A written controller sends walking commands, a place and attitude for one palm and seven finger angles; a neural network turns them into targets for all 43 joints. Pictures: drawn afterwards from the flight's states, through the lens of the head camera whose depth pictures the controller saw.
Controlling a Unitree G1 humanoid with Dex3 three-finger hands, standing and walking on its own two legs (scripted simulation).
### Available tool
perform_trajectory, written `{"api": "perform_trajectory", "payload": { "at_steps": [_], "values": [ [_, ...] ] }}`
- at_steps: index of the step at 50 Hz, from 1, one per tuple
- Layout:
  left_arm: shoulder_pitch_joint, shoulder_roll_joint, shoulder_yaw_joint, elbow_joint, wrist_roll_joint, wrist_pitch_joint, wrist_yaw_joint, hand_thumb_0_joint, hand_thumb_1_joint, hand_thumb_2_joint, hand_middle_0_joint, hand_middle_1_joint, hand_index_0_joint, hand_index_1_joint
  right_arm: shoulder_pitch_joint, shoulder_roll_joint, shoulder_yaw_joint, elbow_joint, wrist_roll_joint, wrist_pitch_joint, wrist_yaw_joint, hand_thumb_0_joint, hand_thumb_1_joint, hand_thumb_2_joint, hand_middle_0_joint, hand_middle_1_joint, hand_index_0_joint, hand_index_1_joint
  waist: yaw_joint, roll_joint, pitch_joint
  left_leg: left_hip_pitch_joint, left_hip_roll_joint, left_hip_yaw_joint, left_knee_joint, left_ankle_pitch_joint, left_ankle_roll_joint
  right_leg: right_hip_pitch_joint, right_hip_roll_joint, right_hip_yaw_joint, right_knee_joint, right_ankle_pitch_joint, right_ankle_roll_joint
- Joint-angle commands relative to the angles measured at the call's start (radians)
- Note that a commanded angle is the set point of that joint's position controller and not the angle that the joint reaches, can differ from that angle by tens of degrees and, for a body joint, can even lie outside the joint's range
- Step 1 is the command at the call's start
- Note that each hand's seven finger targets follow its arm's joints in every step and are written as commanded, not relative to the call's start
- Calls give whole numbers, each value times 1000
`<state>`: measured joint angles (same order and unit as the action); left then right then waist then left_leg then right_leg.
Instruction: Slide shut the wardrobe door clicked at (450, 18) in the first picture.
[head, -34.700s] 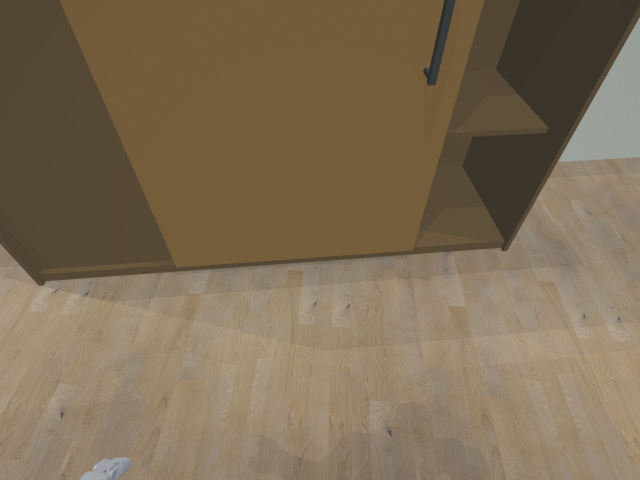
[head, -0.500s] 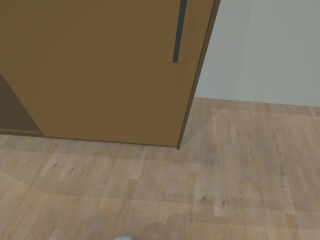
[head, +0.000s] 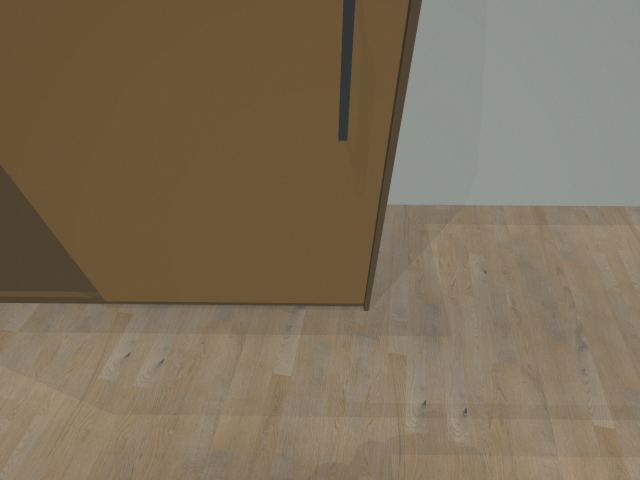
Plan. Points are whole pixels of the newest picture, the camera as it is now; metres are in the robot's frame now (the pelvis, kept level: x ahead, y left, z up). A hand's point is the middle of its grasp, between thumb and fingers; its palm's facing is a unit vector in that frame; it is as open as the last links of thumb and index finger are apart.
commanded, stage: let the arm hang, fingers relaxed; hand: left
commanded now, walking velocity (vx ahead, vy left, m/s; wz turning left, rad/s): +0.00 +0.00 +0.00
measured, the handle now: (346, 56) +0.78 -0.01 +0.17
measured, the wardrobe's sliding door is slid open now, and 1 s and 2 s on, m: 0.00 0.00 0.00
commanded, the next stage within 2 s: look to check the result in 0.20 s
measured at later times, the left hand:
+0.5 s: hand out of the picture +0.11 +0.23 -0.15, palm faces -0.03 -0.94 -0.33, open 7.4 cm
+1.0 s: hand out of the picture +0.13 +0.23 -0.15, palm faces -0.05 -0.94 -0.33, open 7.4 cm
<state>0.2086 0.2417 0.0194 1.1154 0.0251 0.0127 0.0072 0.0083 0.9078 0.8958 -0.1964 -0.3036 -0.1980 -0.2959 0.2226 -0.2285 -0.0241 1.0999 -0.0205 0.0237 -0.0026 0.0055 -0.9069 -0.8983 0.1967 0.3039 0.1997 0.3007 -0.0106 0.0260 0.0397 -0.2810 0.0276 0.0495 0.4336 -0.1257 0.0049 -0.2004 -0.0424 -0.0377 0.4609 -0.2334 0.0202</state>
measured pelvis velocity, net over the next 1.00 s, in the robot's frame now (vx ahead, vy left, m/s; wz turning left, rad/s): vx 0.05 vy -0.02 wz -0.02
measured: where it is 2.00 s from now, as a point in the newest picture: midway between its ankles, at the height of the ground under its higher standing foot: outside the picture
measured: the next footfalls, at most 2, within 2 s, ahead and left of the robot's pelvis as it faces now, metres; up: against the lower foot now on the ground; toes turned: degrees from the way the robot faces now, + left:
none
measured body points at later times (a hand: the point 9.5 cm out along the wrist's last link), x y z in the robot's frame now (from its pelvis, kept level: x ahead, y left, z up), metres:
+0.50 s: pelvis +0.03 -0.01 +0.01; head +0.06 -0.01 +0.46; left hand +0.12 +0.28 -0.13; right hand +0.11 -0.30 -0.13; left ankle +0.07 +0.12 -0.74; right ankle +0.01 -0.14 -0.74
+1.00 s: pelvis +0.05 -0.02 +0.01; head +0.07 -0.02 +0.46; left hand +0.14 +0.27 -0.13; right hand +0.13 -0.31 -0.13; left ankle +0.07 +0.12 -0.74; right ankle +0.01 -0.14 -0.74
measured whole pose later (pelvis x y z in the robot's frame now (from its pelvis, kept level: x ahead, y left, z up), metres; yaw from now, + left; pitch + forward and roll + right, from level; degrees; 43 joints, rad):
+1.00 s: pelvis +0.05 -0.02 +0.01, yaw -1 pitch -1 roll +0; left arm 0.10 0.32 0.01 1.13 0.02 -0.01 0.00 0.01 0.90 0.90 -0.20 -0.30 -0.20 -0.30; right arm 0.08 -0.33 0.00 1.12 -0.01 0.00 0.00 0.01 -0.91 -0.90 0.20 0.30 0.20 0.30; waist -0.01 0.00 0.06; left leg -0.15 0.05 0.06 0.33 -0.16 -0.02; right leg -0.06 -0.02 -0.03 0.32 -0.24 0.01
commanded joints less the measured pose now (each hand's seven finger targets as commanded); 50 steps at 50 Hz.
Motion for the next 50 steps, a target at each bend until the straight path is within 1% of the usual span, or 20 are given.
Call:
{"api": "perform_trajectory", "payload": {
  "at_steps": [1, 4, 8, 10, 17, 20, 21, 22, 24, 26, 30, 31, 34, 38, 39, 42, 45, 46, 49, 50],
  "values": [
    [-10, 184, 36, -36, -2, -20, 8, 0, 900, 900, -200, -300, -200, -300, -5, -162, -34, -34, -5, -26, -13, 0, -900, -900, 200, 300, 200, 300, 5, 2, 36, 35, 82, -128, -136, -219, 18, -96, -61, 87, -153, -179, -57],
    [-33, 198, 37, -36, -4, -26, 6, 0, 900, 900, -200, -300, -200, -300, -29, -180, -34, -32, -3, -32, -13, 0, -900, -900, 200, 300, 200, 300, 5, -8, 10, 51, 82, -125, -131, -173, 16, -66, -67, 89, -154, -135, -57],
    [-64, 213, 37, -40, -7, -36, 5, 0, 900, 900, -200, -300, -200, -300, -52, -201, -32, -28, -1, -41, -13, 0, -900, -900, 200, 300, 200, 300, 3, -3, -33, 100, 90, -111, -106, -21, 13, -23, -78, 88, -152, -18, -56],
    [-70, 223, 37, -42, -8, -38, 5, 0, 900, 900, -200, -300, -200, -300, -69, -214, -31, -29, 3, -42, -13, 0, -900, -900, 200, 300, 200, 300, 5, 0, -46, 117, 95, -112, -100, 19, 13, -10, -77, 86, -151, 20, -55],
    [-113, 250, 35, -38, -10, -41, 5, 0, 900, 900, -200, -300, -200, -300, -115, -250, -28, -25, 3, -45, -13, 0, -900, -900, 200, 300, 200, 300, 3, -10, -78, 156, 104, -107, -101, 101, 10, 40, -87, 84, -158, 122, -51],
    [-118, 264, 34, -42, -10, -44, 5, 0, 900, 900, -200, -300, -200, -300, -129, -265, -28, -30, 5, -44, -12, 0, -900, -900, 200, 300, 200, 300, 2, -24, -92, 175, 106, -105, -98, 124, 10, 52, -89, 83, -165, 153, -50],
    [-129, 265, 33, -41, -11, -43, 5, 0, 900, 900, -200, -300, -200, -300, -138, -268, -28, -28, 4, -43, -12, 0, -900, -900, 200, 300, 200, 300, 1, -18, -81, 176, 108, -104, -101, 127, 8, 48, -90, 82, -166, 158, -49],
    [-129, 267, 32, -40, -11, -43, 5, 0, 900, 900, -200, -300, -200, -300, -143, -272, -27, -26, 4, -44, -12, 0, -900, -900, 200, 300, 200, 300, 1, -14, -91, 184, 109, -103, -103, 133, 9, 55, -92, 84, -168, 167, -49],
    [-135, 275, 31, -40, -11, -43, 4, 0, 900, 900, -200, -300, -200, -300, -155, -278, -26, -29, 5, -42, -11, 0, -900, -900, 200, 300, 200, 300, 1, -16, -79, 186, 108, -102, -109, 113, 7, 48, -91, 87, -179, 151, -48],
    [-144, 283, 31, -41, -10, -44, 5, 0, 900, 900, -200, -300, -200, -300, -161, -285, -26, -29, 5, -42, -10, 0, -900, -900, 200, 300, 200, 300, -2, -27, -78, 192, 112, -101, -110, 136, 7, 53, -92, 85, -178, 176, -47],
    [-142, 290, 29, -41, -10, -44, 3, 0, 900, 900, -200, -300, -200, -300, -178, -296, -24, -34, 7, -41, -9, 0, -900, -900, 200, 300, 200, 300, 1, -33, -75, 206, 111, -98, -116, 125, 7, 49, -90, 90, -190, 169, -46],
    [-150, 290, 29, -41, -10, -44, 3, 0, 900, 900, -200, -300, -200, -300, -180, -298, -23, -32, 5, -41, -9, 0, -900, -900, 200, 300, 200, 300, -2, -20, -70, 201, 112, -99, -120, 123, 7, 51, -91, 94, -191, 166, -46],
    [-150, 294, 27, -41, -11, -43, 1, 0, 900, 900, -200, -300, -200, -300, -191, -303, -20, -33, 6, -42, -9, 0, -900, -900, 200, 300, 200, 300, 0, -21, -68, 206, 112, -97, -126, 116, 7, 53, -92, 93, -195, 161, -46],
    [-148, 296, 28, -42, -11, -46, 3, 0, 900, 900, -200, -300, -200, -300, -183, -305, -20, -34, 5, -46, -11, 0, -900, -900, 200, 300, 200, 300, 0, -36, -109, 230, 116, -94, -116, 186, 8, 86, -94, 88, -181, 240, -46],
    [-145, 295, 28, -42, -12, -47, 4, 0, 900, 900, -200, -300, -200, -300, -185, -306, -20, -35, 6, -46, -12, 0, -900, -900, 200, 300, 200, 300, 0, -25, -117, 237, 116, -91, -112, 202, 8, 92, -96, 89, -179, 258, -47],
    [-136, 296, 29, -42, -12, -48, 7, 0, 900, 900, -200, -300, -200, -300, -181, -302, -18, -34, 7, -46, -14, 0, -900, -900, 200, 300, 200, 300, 2, -33, -123, 250, 118, -86, -102, 245, 7, 103, -98, 81, -172, 312, -47],
    [-133, 296, 30, -44, -11, -47, 7, 0, 900, 900, -200, -300, -200, -300, -175, -302, -19, -34, 8, -43, -15, 0, -900, -900, 200, 300, 200, 300, 1, -29, -106, 244, 117, -82, -107, 226, 5, 101, -94, 82, -180, 297, -47],
    [-135, 293, 29, -42, -12, -45, 8, 0, 900, 900, -200, -300, -200, -300, -180, -298, -19, -31, 7, -43, -15, 0, -900, -900, 200, 300, 200, 300, 1, -13, -91, 237, 116, -80, -110, 218, 4, 96, -97, 84, -183, 290, -47],
    [-133, 292, 29, -41, -13, -46, 7, 0, 900, 900, -200, -300, -200, -300, -176, -296, -17, -29, 7, -43, -15, 0, -900, -900, 200, 300, 200, 300, 2, -19, -80, 231, 115, -80, -115, 195, 3, 97, -97, 88, -192, 279, -48],
    [-124, 293, 29, -41, -12, -46, 8, 0, 900, 900, -200, -300, -200, -300, -174, -293, -17, -30, 8, -41, -14, 0, -900, -900, 200, 300, 200, 300, 3, -32, -80, 237, 115, -82, -114, 191, 3, 93, -94, 88, -195, 275, -47]
  ]
}}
